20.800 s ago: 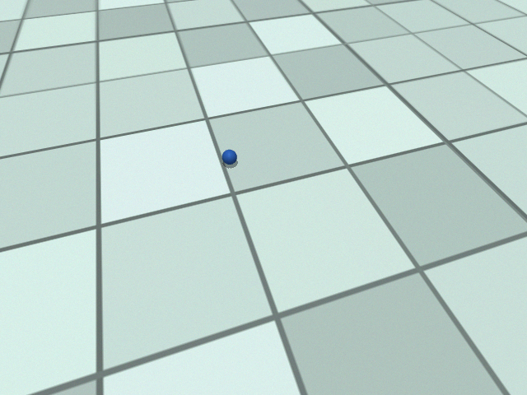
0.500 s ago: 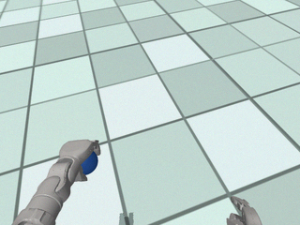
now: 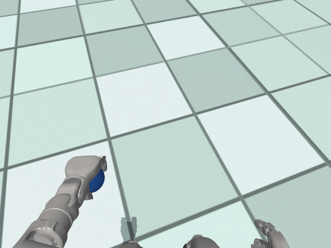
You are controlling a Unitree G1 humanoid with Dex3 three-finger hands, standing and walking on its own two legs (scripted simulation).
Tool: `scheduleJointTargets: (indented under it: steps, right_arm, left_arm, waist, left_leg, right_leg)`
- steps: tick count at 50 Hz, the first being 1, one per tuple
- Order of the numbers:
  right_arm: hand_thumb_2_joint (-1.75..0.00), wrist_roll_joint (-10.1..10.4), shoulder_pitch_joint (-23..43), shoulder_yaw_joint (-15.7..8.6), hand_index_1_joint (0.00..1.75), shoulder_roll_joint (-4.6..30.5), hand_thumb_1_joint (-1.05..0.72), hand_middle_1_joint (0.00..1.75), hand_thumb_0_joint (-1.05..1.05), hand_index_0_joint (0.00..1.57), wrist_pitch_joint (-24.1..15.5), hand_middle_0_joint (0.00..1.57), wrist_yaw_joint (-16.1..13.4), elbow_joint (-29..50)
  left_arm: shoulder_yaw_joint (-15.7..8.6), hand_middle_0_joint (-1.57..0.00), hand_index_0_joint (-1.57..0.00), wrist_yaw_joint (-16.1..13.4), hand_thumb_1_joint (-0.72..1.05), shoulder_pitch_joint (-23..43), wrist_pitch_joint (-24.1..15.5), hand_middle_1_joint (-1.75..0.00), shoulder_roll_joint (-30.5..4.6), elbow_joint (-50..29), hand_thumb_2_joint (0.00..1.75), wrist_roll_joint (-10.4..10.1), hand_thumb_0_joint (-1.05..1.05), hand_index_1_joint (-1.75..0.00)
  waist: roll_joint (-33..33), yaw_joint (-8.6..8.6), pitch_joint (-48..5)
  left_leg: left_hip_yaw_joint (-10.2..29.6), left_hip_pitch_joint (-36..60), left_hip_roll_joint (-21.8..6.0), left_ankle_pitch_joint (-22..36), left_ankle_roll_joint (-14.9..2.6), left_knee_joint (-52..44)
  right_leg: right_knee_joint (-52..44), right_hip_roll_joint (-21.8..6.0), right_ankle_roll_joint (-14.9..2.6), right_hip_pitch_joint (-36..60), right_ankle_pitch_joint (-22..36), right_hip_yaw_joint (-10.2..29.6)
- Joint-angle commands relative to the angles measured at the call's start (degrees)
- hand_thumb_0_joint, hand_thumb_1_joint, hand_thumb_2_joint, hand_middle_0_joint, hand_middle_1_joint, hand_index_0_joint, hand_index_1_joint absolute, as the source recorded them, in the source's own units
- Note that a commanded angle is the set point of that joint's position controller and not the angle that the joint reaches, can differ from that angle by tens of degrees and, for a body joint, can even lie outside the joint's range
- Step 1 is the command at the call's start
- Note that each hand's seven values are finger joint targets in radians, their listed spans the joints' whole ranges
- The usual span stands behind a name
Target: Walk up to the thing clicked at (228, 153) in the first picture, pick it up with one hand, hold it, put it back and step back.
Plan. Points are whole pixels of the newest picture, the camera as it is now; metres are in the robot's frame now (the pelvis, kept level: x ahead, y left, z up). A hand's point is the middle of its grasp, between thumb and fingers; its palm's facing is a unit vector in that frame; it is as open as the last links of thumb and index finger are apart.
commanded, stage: crouch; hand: left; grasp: from above
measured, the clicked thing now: (90, 178) +0.31 +0.22 -0.11
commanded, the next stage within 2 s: lower in 1.56 s
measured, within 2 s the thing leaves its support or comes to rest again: neither
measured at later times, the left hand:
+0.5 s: hand (112, 188) +0.35 +0.20 -0.35, palm faces -0.47 +0.01 -0.88, open 10.0 cm
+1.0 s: hand (120, 191) +0.39 +0.20 -0.50, palm faces -0.47 -0.03 -0.88, open 10.1 cm
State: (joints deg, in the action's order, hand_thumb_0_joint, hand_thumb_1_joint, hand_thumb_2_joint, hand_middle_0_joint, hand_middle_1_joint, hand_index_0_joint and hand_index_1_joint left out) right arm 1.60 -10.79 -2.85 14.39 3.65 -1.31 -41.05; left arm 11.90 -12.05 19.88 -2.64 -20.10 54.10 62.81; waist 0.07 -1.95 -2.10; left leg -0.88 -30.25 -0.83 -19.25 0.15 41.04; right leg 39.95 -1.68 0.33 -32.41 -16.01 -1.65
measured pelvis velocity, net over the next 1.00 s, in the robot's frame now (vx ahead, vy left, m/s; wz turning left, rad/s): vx -0.06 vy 0.00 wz -0.02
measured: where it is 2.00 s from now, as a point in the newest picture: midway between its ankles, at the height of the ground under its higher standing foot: outside the picture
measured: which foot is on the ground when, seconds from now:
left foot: down 0.00-1.00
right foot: down 0.00-1.00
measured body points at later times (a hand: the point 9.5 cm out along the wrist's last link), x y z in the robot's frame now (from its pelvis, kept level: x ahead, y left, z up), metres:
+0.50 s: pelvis -0.05 +0.01 -0.21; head +0.12 +0.01 +0.21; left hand +0.37 +0.20 -0.30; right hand -0.02 -0.26 -0.34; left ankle +0.01 +0.12 -0.72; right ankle +0.04 -0.12 -0.72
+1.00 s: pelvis -0.06 +0.00 -0.32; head +0.17 +0.03 +0.07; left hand +0.41 +0.20 -0.45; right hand +0.00 -0.28 -0.44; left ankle +0.01 +0.12 -0.72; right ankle +0.04 -0.12 -0.72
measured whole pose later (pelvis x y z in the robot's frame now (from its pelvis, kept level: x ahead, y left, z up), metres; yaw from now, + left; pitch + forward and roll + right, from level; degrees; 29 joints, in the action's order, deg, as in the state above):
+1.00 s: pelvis -0.06 +0.00 -0.32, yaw -1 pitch +38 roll -4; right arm -6.1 -8.6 -1.8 14.1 -4.5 4.1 -42.1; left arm 1.0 -24.3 50.2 -3.0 -26.4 77.2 67.9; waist -1.4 -11.8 -8.5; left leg 2.9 -116.9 -0.1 -41.1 -0.2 119.8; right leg 115.4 -3.3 0.0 -117.8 -35.7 -2.6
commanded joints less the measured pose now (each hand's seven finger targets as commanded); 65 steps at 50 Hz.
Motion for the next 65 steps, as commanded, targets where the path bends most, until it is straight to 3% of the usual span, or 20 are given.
scheduleJointTargets:
  steps: [1, 6, 8, 12, 15, 18, 22, 23, 26, 28, 32, 35, 38, 46, 54, 56, 59, 63, 64, 65]
  right_arm:
    - [-0.90, -1.3, -5.1, -4.1, 0.30, 8.9, -0.90, 0.30, 0.00, 0.20, -2.2, 0.20, 0.1, 3.4]
    - [-0.90, -2.4, -6.7, -4.6, 0.30, 9.6, -0.90, 0.30, 0.00, 0.20, -3.3, 0.20, 0.0, 3.3]
    - [-0.90, -2.9, -7.3, -4.8, 0.30, 9.9, -0.90, 0.30, 0.00, 0.20, -3.8, 0.20, -0.2, 2.6]
    - [-0.90, -3.5, -8.0, -5.1, 0.30, 10.1, -0.90, 0.30, 0.00, 0.20, -4.8, 0.20, -0.4, 2.8]
    - [-0.90, -3.7, -8.2, -5.1, 0.30, 10.1, -0.90, 0.30, 0.00, 0.20, -5.3, 0.20, -0.7, 2.5]
    - [-0.90, -4.2, -8.0, -5.0, 0.30, 10.2, -0.90, 0.30, 0.00, 0.20, -6.0, 0.20, -0.6, 2.3]
    - [-0.90, -4.5, -7.8, -4.5, 0.30, 10.2, -0.90, 0.30, 0.00, 0.20, -6.6, 0.20, -0.4, 2.0]
    - [-0.90, -4.7, -8.1, -4.2, 0.30, 10.4, -0.90, 0.30, 0.00, 0.20, -6.9, 0.20, -0.3, 1.9]
    - [-0.90, -5.3, -8.4, -3.7, 0.30, 10.2, -0.90, 0.30, 0.00, 0.20, -7.7, 0.20, 0.5, 1.1]
    - [-0.90, -5.7, -8.8, -3.8, 0.30, 10.6, -0.90, 0.30, 0.00, 0.20, -8.1, 0.20, 0.9, 0.6]
    - [-0.90, -6.4, -9.7, -3.6, 0.30, 10.9, -0.90, 0.30, 0.00, 0.20, -8.8, 0.20, 2.0, -0.3]
    - [-0.90, -7.0, -9.9, -3.5, 0.30, 11.2, -0.90, 0.30, 0.00, 0.20, -9.0, 0.20, 2.8, -1.0]
    - [-0.90, -7.3, -9.5, -3.4, 0.30, 10.9, -0.90, 0.30, 0.00, 0.20, -8.8, 0.20, 3.4, -0.3]
    - [-0.90, -7.8, -10.6, -3.0, 0.30, 11.3, -0.91, 0.30, 0.00, 0.20, -8.4, 0.20, 4.7, -0.4]
    - [-0.90, -8.1, -10.6, -2.8, 0.30, 11.8, -0.91, 0.30, 0.00, 0.20, -8.4, 0.20, 5.6, -0.2]
    - [-0.90, -8.2, -10.6, -2.7, 0.30, 12.2, -0.91, 0.30, 0.00, 0.20, -8.4, 0.20, 5.7, -0.4]
    - [-0.90, -8.5, -11.0, -2.6, 0.30, 12.3, -0.91, 0.30, 0.00, 0.20, -8.6, 0.20, 6.1, -0.5]
    - [-0.90, -8.6, -10.8, -2.3, 0.30, 12.8, -0.91, 0.30, 0.00, 0.20, -8.7, 0.20, 6.3, -0.8]
    - [-0.90, -8.9, -11.1, -2.0, 0.30, 12.4, -0.91, 0.30, 0.00, 0.20, -8.8, 0.20, 6.4, -0.9]
    - [-0.90, -8.9, -11.5, -1.9, 0.30, 12.9, -0.91, 0.30, 0.00, 0.20, -8.9, 0.20, 6.5, -1.2]
  left_arm:
    - [-3.0, -0.84, -0.87, -8.3, 0.48, 24.4, -1.0, -0.87, -6.5, -2.7, 0.86, 2.9, 0.00, -0.84]
    - [-6.2, -0.84, -0.90, -13.2, 0.53, 31.6, 0.1, -0.90, -10.8, 0.8, 0.84, 4.5, 0.00, -0.84]
    - [-6.1, -0.88, -0.93, -13.9, 0.55, 33.4, 0.9, -0.87, -9.9, 3.2, 0.85, 4.0, 0.00, -0.82]
    - [-7.7, -0.93, -0.95, -14.3, 0.58, 31.9, 2.3, -0.84, -10.8, 6.0, 0.89, 2.8, 0.00, -0.81]
    - [-7.9, -0.94, -0.95, -13.7, 0.57, 34.6, 2.9, -0.86, -11.4, 8.2, 0.94, 2.6, 0.00, -0.84]
    - [-9.5, -0.92, -0.94, -13.2, 0.56, 37.5, 2.7, -0.87, -13.9, 7.5, 0.93, 2.4, 0.00, -0.85]
    - [-9.3, -0.93, -0.95, -12.8, 0.56, 42.0, 1.3, -0.87, -14.4, 8.3, 0.96, 2.3, 0.00, -0.86]
    - [-10.5, -0.93, -0.94, -13.0, 0.54, 41.6, 1.0, -0.87, -16.3, 9.6, 0.99, 2.9, 0.00, -0.87]
    - [-9.8, -0.93, -0.94, -13.5, 0.56, 44.5, -0.3, -0.90, -15.0, 9.4, 1.01, 3.3, 0.00, -0.89]
    - [-10.8, -0.95, -0.96, -14.2, 0.58, 46.3, -1.1, -0.91, -17.1, 8.7, 1.03, 3.7, 0.00, -0.90]
    - [-11.1, -0.98, -0.98, -15.6, 0.62, 48.5, -1.4, -0.92, -16.8, 8.5, 1.09, 5.1, 0.00, -0.92]
    - [-10.9, -0.99, -0.99, -16.2, 0.61, 48.9, -0.7, -0.91, -15.4, 11.2, 1.09, 5.0, 0.00, -0.91]
    - [-11.7, -0.98, -0.96, -16.5, 0.58, 50.9, -0.3, -0.90, -17.2, 10.2, 1.11, 5.1, 0.00, -0.92]
    - [-12.1, -0.95, -0.94, -15.2, 0.54, 48.9, -0.3, -0.93, -17.2, 14.2, 1.10, 5.1, 0.00, -0.94]
    - [-12.6, -0.90, -0.89, -15.5, 0.48, 52.1, -1.6, -0.90, -18.6, 15.9, 1.05, 5.5, 0.00, -0.91]
    - [-12.9, -0.87, -0.87, -15.8, 0.46, 52.5, -1.8, -0.89, -19.6, 15.3, 1.02, 6.0, 0.00, -0.89]
    - [-12.3, -0.86, -0.85, -16.0, 0.44, 52.9, -1.9, -0.90, -18.0, 18.2, 1.04, 6.3, 0.00, -0.91]
    - [-13.7, -0.85, -0.85, -16.9, 0.44, 55.2, -2.3, -0.90, -21.5, 18.0, 1.04, 6.8, 0.00, -0.91]
    - [-12.9, -0.85, -0.85, -16.9, 0.44, 54.2, -2.2, -0.91, -19.5, 20.4, 1.04, 6.8, 0.00, -0.91]
    - [-13.1, -0.86, -0.85, -16.9, 0.44, 55.8, -2.2, -0.91, -19.9, 20.6, 1.06, 6.7, 0.00, -0.92]
  waist:
    - [-1.8, -3.54, -20.3]
    - [-6.6, -3.59, -28.6]
    - [-6.4, -4.41, -31.8]
    - [-5.7, -3.84, -37.9]
    - [-3.7, -5.75, -36.6]
    - [-5.8, -5.56, -39.9]
    - [-4.9, -7.59, -40.3]
    - [-5.0, -7.73, -40.6]
    - [-5.5, -8.86, -42.5]
    - [-6.8, -9.13, -45.2]
    - [-10.4, -9.43, -49.5]
    - [-12.0, -10.42, -47.4]
    - [-12.6, -10.21, -50.6]
    - [-11.0, -11.26, -48.3]
    - [-12.2, -12.10, -46.5]
    - [-12.7, -11.51, -47.0]
    - [-12.6, -12.77, -45.5]
    - [-13.4, -12.10, -47.3]
    - [-12.8, -13.21, -45.1]
    - [-12.0, -13.68, -44.4]
  left_leg:
    - [-0.4, -4.3, 1.9, 8.6, 0.18, 9.8]
    - [0.5, -15.2, 1.7, 5.4, 0.33, 19.6]
    - [1.6, -18.7, 1.1, 5.1, 0.17, 23.8]
    - [1.9, -28.0, 1.4, 2.6, -0.14, 30.6]
    - [1.5, -37.0, 1.7, -4.9, -0.55, 34.3]
    - [1.8, -40.3, 1.9, -7.7, -0.49, 38.0]
    - [1.8, -47.3, 2.3, -13.2, -1.01, 43.4]
    - [1.8, -49.4, 2.5, -13.5, -1.11, 44.8]
    - [1.4, -52.8, 2.7, -14.5, -1.53, 49.1]
    - [1.5, -52.4, 2.7, -13.9, -1.35, 51.3]
    - [2.4, -50.6, 2.5, -9.5, -0.74, 54.8]
    - [2.7, -52.1, 2.4, -8.9, -0.46, 56.7]
    - [1.7, -53.9, 2.6, -7.6, -0.88, 59.6]
    - [1.0, -59.7, 2.6, -4.1, -1.40, 65.6]
    - [0.8, -63.8, 2.7, -7.2, -1.46, 68.4]
    - [0.9, -63.5, 2.6, -7.1, -1.34, 69.0]
    - [1.6, -63.9, 2.5, -8.3, -1.15, 69.5]
    - [1.0, -65.5, 2.8, -9.0, -1.33, 71.1]
    - [0.8, -67.0, 2.9, -9.7, -1.40, 71.5]
    - [1.0, -67.5, 2.7, -10.2, -1.55, 72.0]
  right_leg:
    - [7.6, 1.8, -1.62, -7.3, 6.6, 1.0]
    - [19.5, 2.0, -2.36, -19.1, 2.9, 0.5]
    - [24.2, 2.3, -2.65, -25.0, 1.9, -0.1]
    - [31.7, 2.1, -2.86, -28.8, 0.4, -0.4]
    - [34.7, 1.8, -2.56, -32.7, -4.8, -0.1]
    - [39.0, 1.6, -2.76, -37.9, -8.0, -0.3]
    - [43.2, 1.7, -2.81, -43.7, -13.6, -0.4]
    - [44.6, 1.5, -2.76, -45.0, -14.0, -0.5]
    - [47.4, 1.3, -2.60, -48.5, -14.6, -0.5]
    - [49.5, 1.2, -2.60, -50.5, -14.2, -0.7]
    - [54.4, 0.8, -2.86, -54.7, -10.3, -1.6]
    - [56.9, 0.4, -2.84, -58.7, -9.8, -2.0]
    - [59.0, 0.6, -2.83, -57.6, -8.3, -1.9]
    - [63.1, 0.6, -2.19, -58.5, -3.3, -1.8]
    - [66.5, 0.9, -2.40, -62.9, -6.7, -2.5]
    - [67.7, 0.9, -2.51, -64.3, -6.9, -2.8]
    - [69.0, 0.8, -2.66, -67.2, -8.3, -3.4]
    - [70.2, 0.9, -2.68, -67.1, -8.9, -3.4]
    - [70.3, 0.9, -2.55, -67.3, -9.3, -3.4]
    - [70.4, 0.8, -2.43, -68.7, -9.7, -3.5]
